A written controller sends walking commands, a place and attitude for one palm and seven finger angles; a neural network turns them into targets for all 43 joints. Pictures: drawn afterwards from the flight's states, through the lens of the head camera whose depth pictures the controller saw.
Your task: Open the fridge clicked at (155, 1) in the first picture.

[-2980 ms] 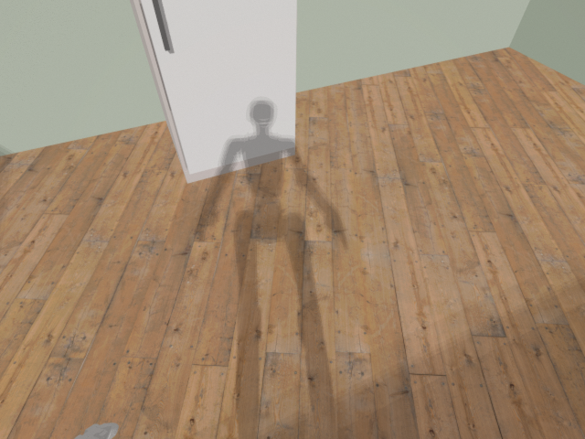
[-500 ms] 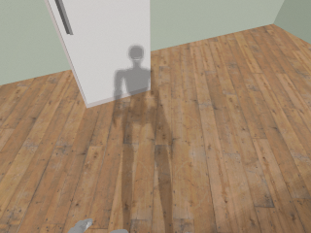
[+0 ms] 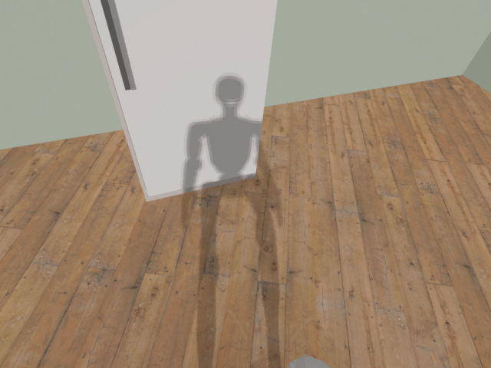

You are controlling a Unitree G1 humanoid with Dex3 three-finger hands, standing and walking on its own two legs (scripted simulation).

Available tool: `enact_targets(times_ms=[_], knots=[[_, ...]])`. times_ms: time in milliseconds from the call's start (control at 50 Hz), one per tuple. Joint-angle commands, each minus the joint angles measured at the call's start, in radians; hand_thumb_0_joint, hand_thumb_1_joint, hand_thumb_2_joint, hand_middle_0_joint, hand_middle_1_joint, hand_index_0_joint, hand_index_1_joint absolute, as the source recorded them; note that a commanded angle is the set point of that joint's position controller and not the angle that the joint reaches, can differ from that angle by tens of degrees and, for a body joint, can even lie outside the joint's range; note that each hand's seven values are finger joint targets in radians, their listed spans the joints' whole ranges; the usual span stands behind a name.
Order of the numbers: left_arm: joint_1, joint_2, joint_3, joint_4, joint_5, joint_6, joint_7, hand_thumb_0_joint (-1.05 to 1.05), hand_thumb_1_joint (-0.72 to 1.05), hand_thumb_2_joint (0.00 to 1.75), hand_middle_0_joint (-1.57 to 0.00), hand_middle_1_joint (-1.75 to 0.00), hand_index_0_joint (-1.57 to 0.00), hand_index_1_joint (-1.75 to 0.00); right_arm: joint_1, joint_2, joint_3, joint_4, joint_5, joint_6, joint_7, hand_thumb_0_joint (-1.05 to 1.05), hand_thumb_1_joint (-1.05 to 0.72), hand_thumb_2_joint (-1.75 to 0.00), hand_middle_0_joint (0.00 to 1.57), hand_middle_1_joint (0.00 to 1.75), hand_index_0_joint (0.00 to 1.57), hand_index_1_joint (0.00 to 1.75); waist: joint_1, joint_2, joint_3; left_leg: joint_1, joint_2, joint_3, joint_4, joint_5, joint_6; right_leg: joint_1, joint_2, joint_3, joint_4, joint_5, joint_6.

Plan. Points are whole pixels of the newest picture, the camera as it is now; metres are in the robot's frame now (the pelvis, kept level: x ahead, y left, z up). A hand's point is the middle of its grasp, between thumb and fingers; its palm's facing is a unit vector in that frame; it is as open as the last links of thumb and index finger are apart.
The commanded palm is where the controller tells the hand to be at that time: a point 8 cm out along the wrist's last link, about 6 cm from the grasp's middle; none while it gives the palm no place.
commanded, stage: walk to a spot facing it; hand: left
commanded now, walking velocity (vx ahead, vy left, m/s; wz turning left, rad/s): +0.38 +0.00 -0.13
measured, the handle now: (111, 26) +0.92 +0.46 +0.11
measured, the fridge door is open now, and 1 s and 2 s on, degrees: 0 0 0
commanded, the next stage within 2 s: turn to face it in 0.38 s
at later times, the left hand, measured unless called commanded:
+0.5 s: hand (192, 311) +0.25 +0.13 -0.17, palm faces +0.07 -0.98 -0.21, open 7.2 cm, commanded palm none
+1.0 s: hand (162, 262) +0.36 +0.21 -0.17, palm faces +0.30 -0.92 -0.25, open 7.4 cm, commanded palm none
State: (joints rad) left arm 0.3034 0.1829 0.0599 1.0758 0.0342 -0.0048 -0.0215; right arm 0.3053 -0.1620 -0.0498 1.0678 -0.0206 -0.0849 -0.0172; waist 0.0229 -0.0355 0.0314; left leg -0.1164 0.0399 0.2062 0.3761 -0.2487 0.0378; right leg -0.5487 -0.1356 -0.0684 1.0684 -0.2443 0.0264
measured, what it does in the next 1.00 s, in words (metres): walks ahead: right foot, then left foot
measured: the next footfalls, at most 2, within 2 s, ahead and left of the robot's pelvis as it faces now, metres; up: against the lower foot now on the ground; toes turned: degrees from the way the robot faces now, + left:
right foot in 0.22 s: +0.26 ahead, -0.16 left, +0.00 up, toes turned -11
left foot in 0.68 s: +0.42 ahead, +0.10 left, +0.00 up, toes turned +17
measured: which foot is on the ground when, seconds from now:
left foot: down 0.00-0.24, up 0.26-0.66, down 0.68-1.00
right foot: up 0.00-0.20, down 0.22-0.66, up 0.68-1.00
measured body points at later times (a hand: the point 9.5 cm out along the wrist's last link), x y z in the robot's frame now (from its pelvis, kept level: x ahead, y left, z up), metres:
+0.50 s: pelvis +0.22 -0.06 +0.00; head +0.23 -0.06 +0.45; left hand +0.25 +0.18 -0.15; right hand +0.26 -0.29 -0.16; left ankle +0.28 +0.08 -0.68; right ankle +0.22 -0.16 -0.75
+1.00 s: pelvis +0.33 -0.01 -0.01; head +0.35 +0.00 +0.44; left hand +0.34 +0.26 -0.15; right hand +0.48 -0.21 -0.15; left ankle +0.38 +0.08 -0.75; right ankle +0.38 -0.16 -0.69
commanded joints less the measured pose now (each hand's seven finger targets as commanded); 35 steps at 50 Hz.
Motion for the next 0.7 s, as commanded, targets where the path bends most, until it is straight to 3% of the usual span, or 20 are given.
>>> enact_targets(times_ms=[0,100,140,160,180,200,220,240,260,280,300,340,440,540,580,600,620,640,660,680], knots=[[-0.096,0.020,0.006,-0.087,-0.004,-0.013,-0.009,0.00,0.90,0.90,-0.20,-0.30,-0.20,-0.30,0.108,-0.114,-0.024,0.008,0.003,-0.008,-0.004,0.00,-0.90,-0.90,0.20,0.30,0.20,0.30,-0.040,0.140,0.060,0.073,0.251,-0.135,-0.223,0.177,0.102,-0.092,-0.023,-0.020,-0.192,0.072,0.013],[-0.193,0.023,0.006,-0.111,-0.007,-0.027,-0.010,0.00,0.90,0.90,-0.20,-0.30,-0.20,-0.30,0.155,-0.123,-0.026,0.045,-0.009,0.003,-0.002,0.00,-0.90,-0.90,0.20,0.30,0.20,0.30,-0.062,0.172,0.087,0.093,0.263,-0.108,-0.149,0.262,0.089,0.022,0.033,-0.068,-0.415,0.051,-0.021],[-0.129,0.039,0.013,-0.088,-0.005,-0.035,-0.010,0.00,0.90,0.90,-0.20,-0.30,-0.20,-0.30,0.138,-0.133,-0.026,0.053,-0.009,0.009,-0.003,0.00,-0.90,-0.90,0.20,0.30,0.20,0.30,-0.021,0.155,0.057,0.077,0.256,-0.083,-0.041,0.368,0.072,0.164,0.076,-0.101,-0.467,0.043,-0.044],[-0.020,0.061,0.020,-0.053,-0.002,-0.043,-0.008,0.00,0.90,0.90,-0.20,-0.30,-0.20,-0.30,0.127,-0.135,-0.025,0.053,-0.005,0.011,-0.003,0.00,-0.90,-0.90,0.20,0.30,0.20,0.30,0.032,0.128,0.014,0.037,0.223,-0.051,0.108,0.451,0.049,0.322,0.109,-0.123,-0.518,0.064,-0.057],[0.146,0.121,0.036,-0.003,0.003,-0.055,-0.001,0.00,0.90,0.90,-0.20,-0.30,-0.20,-0.30,0.114,-0.127,-0.023,0.049,0.003,0.010,0.003,0.00,-0.90,-0.90,0.20,0.30,0.20,0.30,0.110,0.049,-0.070,-0.085,0.176,-0.021,0.339,0.404,0.017,0.557,0.066,-0.055,-0.546,0.070,-0.083],[0.281,0.245,0.067,0.027,0.007,-0.065,0.017,0.00,0.90,0.90,-0.20,-0.30,-0.20,-0.30,0.147,-0.048,-0.010,0.020,0.017,0.005,0.013,0.00,-0.90,-0.90,0.20,0.30,0.20,0.30,0.144,-0.251,-0.190,-0.350,0.057,0.013,0.684,-0.049,-0.019,0.778,-0.220,0.325,-0.658,0.023,-0.158],[0.315,0.283,0.063,0.035,-0.015,-0.059,0.021,0.00,0.90,0.90,-0.20,-0.30,-0.20,-0.30,0.088,-0.051,-0.007,-0.020,0.018,0.010,0.010,0.00,-0.90,-0.90,0.20,0.30,0.20,0.30,0.132,-0.225,-0.185,-0.496,0.001,-0.110,0.913,-0.331,-0.017,0.777,-0.349,0.567,-0.793,0.029,-0.228],[0.215,0.266,0.060,0.010,-0.016,-0.060,0.025,0.00,0.90,0.90,-0.20,-0.30,-0.20,-0.30,0.050,-0.056,-0.016,-0.020,0.016,0.015,0.013,0.00,-0.90,-0.90,0.20,0.30,0.20,0.30,0.111,-0.196,-0.140,-0.522,0.057,-0.195,1.000,-0.254,-0.008,0.636,-0.349,0.542,-0.833,-0.129,-0.221],[0.108,0.209,0.044,-0.020,-0.015,-0.058,0.029,0.00,0.90,0.90,-0.20,-0.30,-0.20,-0.30,0.023,-0.060,-0.020,-0.023,0.010,0.021,0.014,0.00,-0.90,-0.90,0.20,0.30,0.20,0.30,0.067,-0.130,-0.052,-0.538,0.096,-0.210,1.015,-0.158,-0.010,0.512,-0.321,0.467,-0.861,-0.222,-0.200],[0.031,0.147,0.024,-0.037,-0.014,-0.062,0.033,0.00,0.90,0.90,-0.20,-0.30,-0.20,-0.30,0.018,-0.050,-0.019,-0.010,0.002,0.030,0.016,0.00,-0.90,-0.90,0.20,0.30,0.20,0.30,0.025,-0.065,0.004,-0.499,0.128,-0.218,0.970,-0.083,-0.013,0.383,-0.275,0.335,-0.867,-0.196,-0.166],[-0.010,0.111,0.014,-0.046,-0.010,-0.065,0.037,0.00,0.90,0.90,-0.20,-0.30,-0.20,-0.30,0.056,-0.026,-0.017,0.006,-0.002,0.041,0.018,0.00,-0.90,-0.90,0.20,0.30,0.20,0.30,-0.012,-0.057,0.014,-0.447,0.136,-0.211,0.922,-0.049,-0.021,0.311,-0.242,0.223,-0.876,-0.130,-0.144],[-0.012,0.077,0.001,-0.039,-0.005,-0.074,0.039,0.00,0.90,0.90,-0.20,-0.30,-0.20,-0.30,0.100,-0.006,-0.012,0.024,-0.006,0.062,0.023,0.00,-0.90,-0.90,0.20,0.30,0.20,0.30,-0.043,-0.074,0.026,-0.411,0.128,-0.184,0.833,-0.019,-0.040,0.259,-0.200,0.078,-0.879,0.000,-0.120],[0.002,0.088,0.000,-0.038,-0.007,-0.081,0.041,0.00,0.90,0.90,-0.20,-0.30,-0.20,-0.30,0.002,0.000,-0.013,-0.035,-0.002,0.078,0.042,0.00,-0.90,-0.90,0.20,0.30,0.20,0.30,-0.047,-0.082,0.072,-0.448,0.120,-0.133,0.606,0.054,-0.063,0.301,-0.184,-0.075,-0.882,0.163,-0.118],[0.042,0.131,0.010,-0.038,-0.005,-0.066,0.046,0.00,0.90,0.90,-0.20,-0.30,-0.20,-0.30,-0.135,-0.023,-0.006,-0.105,0.000,0.071,0.057,0.00,-0.90,-0.90,0.20,0.30,0.20,0.30,-0.007,-0.086,0.071,-0.378,0.080,-0.070,0.364,0.042,-0.048,0.407,-0.204,-0.123,-0.773,0.372,-0.105],[0.032,0.156,0.022,-0.048,-0.007,-0.057,0.048,0.00,0.90,0.90,-0.20,-0.30,-0.20,-0.30,-0.115,-0.053,-0.010,-0.116,-0.001,0.070,0.054,0.00,-0.90,-0.90,0.20,0.30,0.20,0.30,-0.027,-0.085,0.037,-0.300,0.056,-0.060,0.300,0.022,-0.034,0.445,-0.214,-0.140,-0.667,0.481,-0.094],[0.030,0.164,0.026,-0.054,-0.009,-0.050,0.049,0.00,0.90,0.90,-0.20,-0.30,-0.20,-0.30,-0.054,-0.079,-0.017,-0.108,-0.004,0.070,0.050,0.00,-0.90,-0.90,0.20,0.30,0.20,0.30,-0.055,-0.052,0.001,-0.188,0.036,-0.056,0.237,0.066,-0.026,0.421,-0.206,-0.162,-0.546,0.497,-0.073],[0.028,0.162,0.029,-0.066,-0.016,-0.043,0.047,0.00,0.90,0.90,-0.20,-0.30,-0.20,-0.30,0.054,-0.132,-0.030,-0.088,-0.010,0.065,0.043,0.00,-0.90,-0.90,0.20,0.30,0.20,0.30,-0.106,0.054,-0.078,-0.013,0.033,-0.078,0.147,0.250,-0.012,0.361,-0.159,-0.196,-0.344,0.430,-0.036],[0.059,0.121,0.029,-0.098,-0.034,-0.034,0.038,0.00,0.90,0.90,-0.20,-0.30,-0.20,-0.30,0.134,-0.255,-0.053,-0.088,-0.018,0.057,0.030,0.00,-0.90,-0.90,0.20,0.30,0.20,0.30,-0.120,0.338,-0.173,0.178,0.276,-0.416,0.084,0.632,0.100,0.141,-0.004,-0.214,-0.046,-0.039,0.039],[0.035,0.101,0.017,-0.136,-0.029,-0.028,0.042,0.00,0.90,0.90,-0.20,-0.30,-0.20,-0.30,0.161,-0.317,-0.055,-0.082,0.000,0.067,0.021,0.00,-0.90,-0.90,0.20,0.30,0.20,0.30,-0.124,0.380,-0.217,0.166,0.420,-0.570,0.009,0.712,0.208,0.071,0.063,-0.095,0.165,-0.462,0.035],[-0.008,0.100,0.016,-0.149,-0.023,-0.016,0.048,0.00,0.90,0.90,-0.20,-0.30,-0.20,-0.30,0.111,-0.302,-0.051,-0.090,0.006,0.065,0.012,0.00,-0.90,-0.90,0.20,0.30,0.20,0.30,-0.111,0.258,-0.209,0.119,0.411,-0.582,-0.020,0.502,0.211,0.005,0.048,-0.003,0.230,-0.407,0.027]])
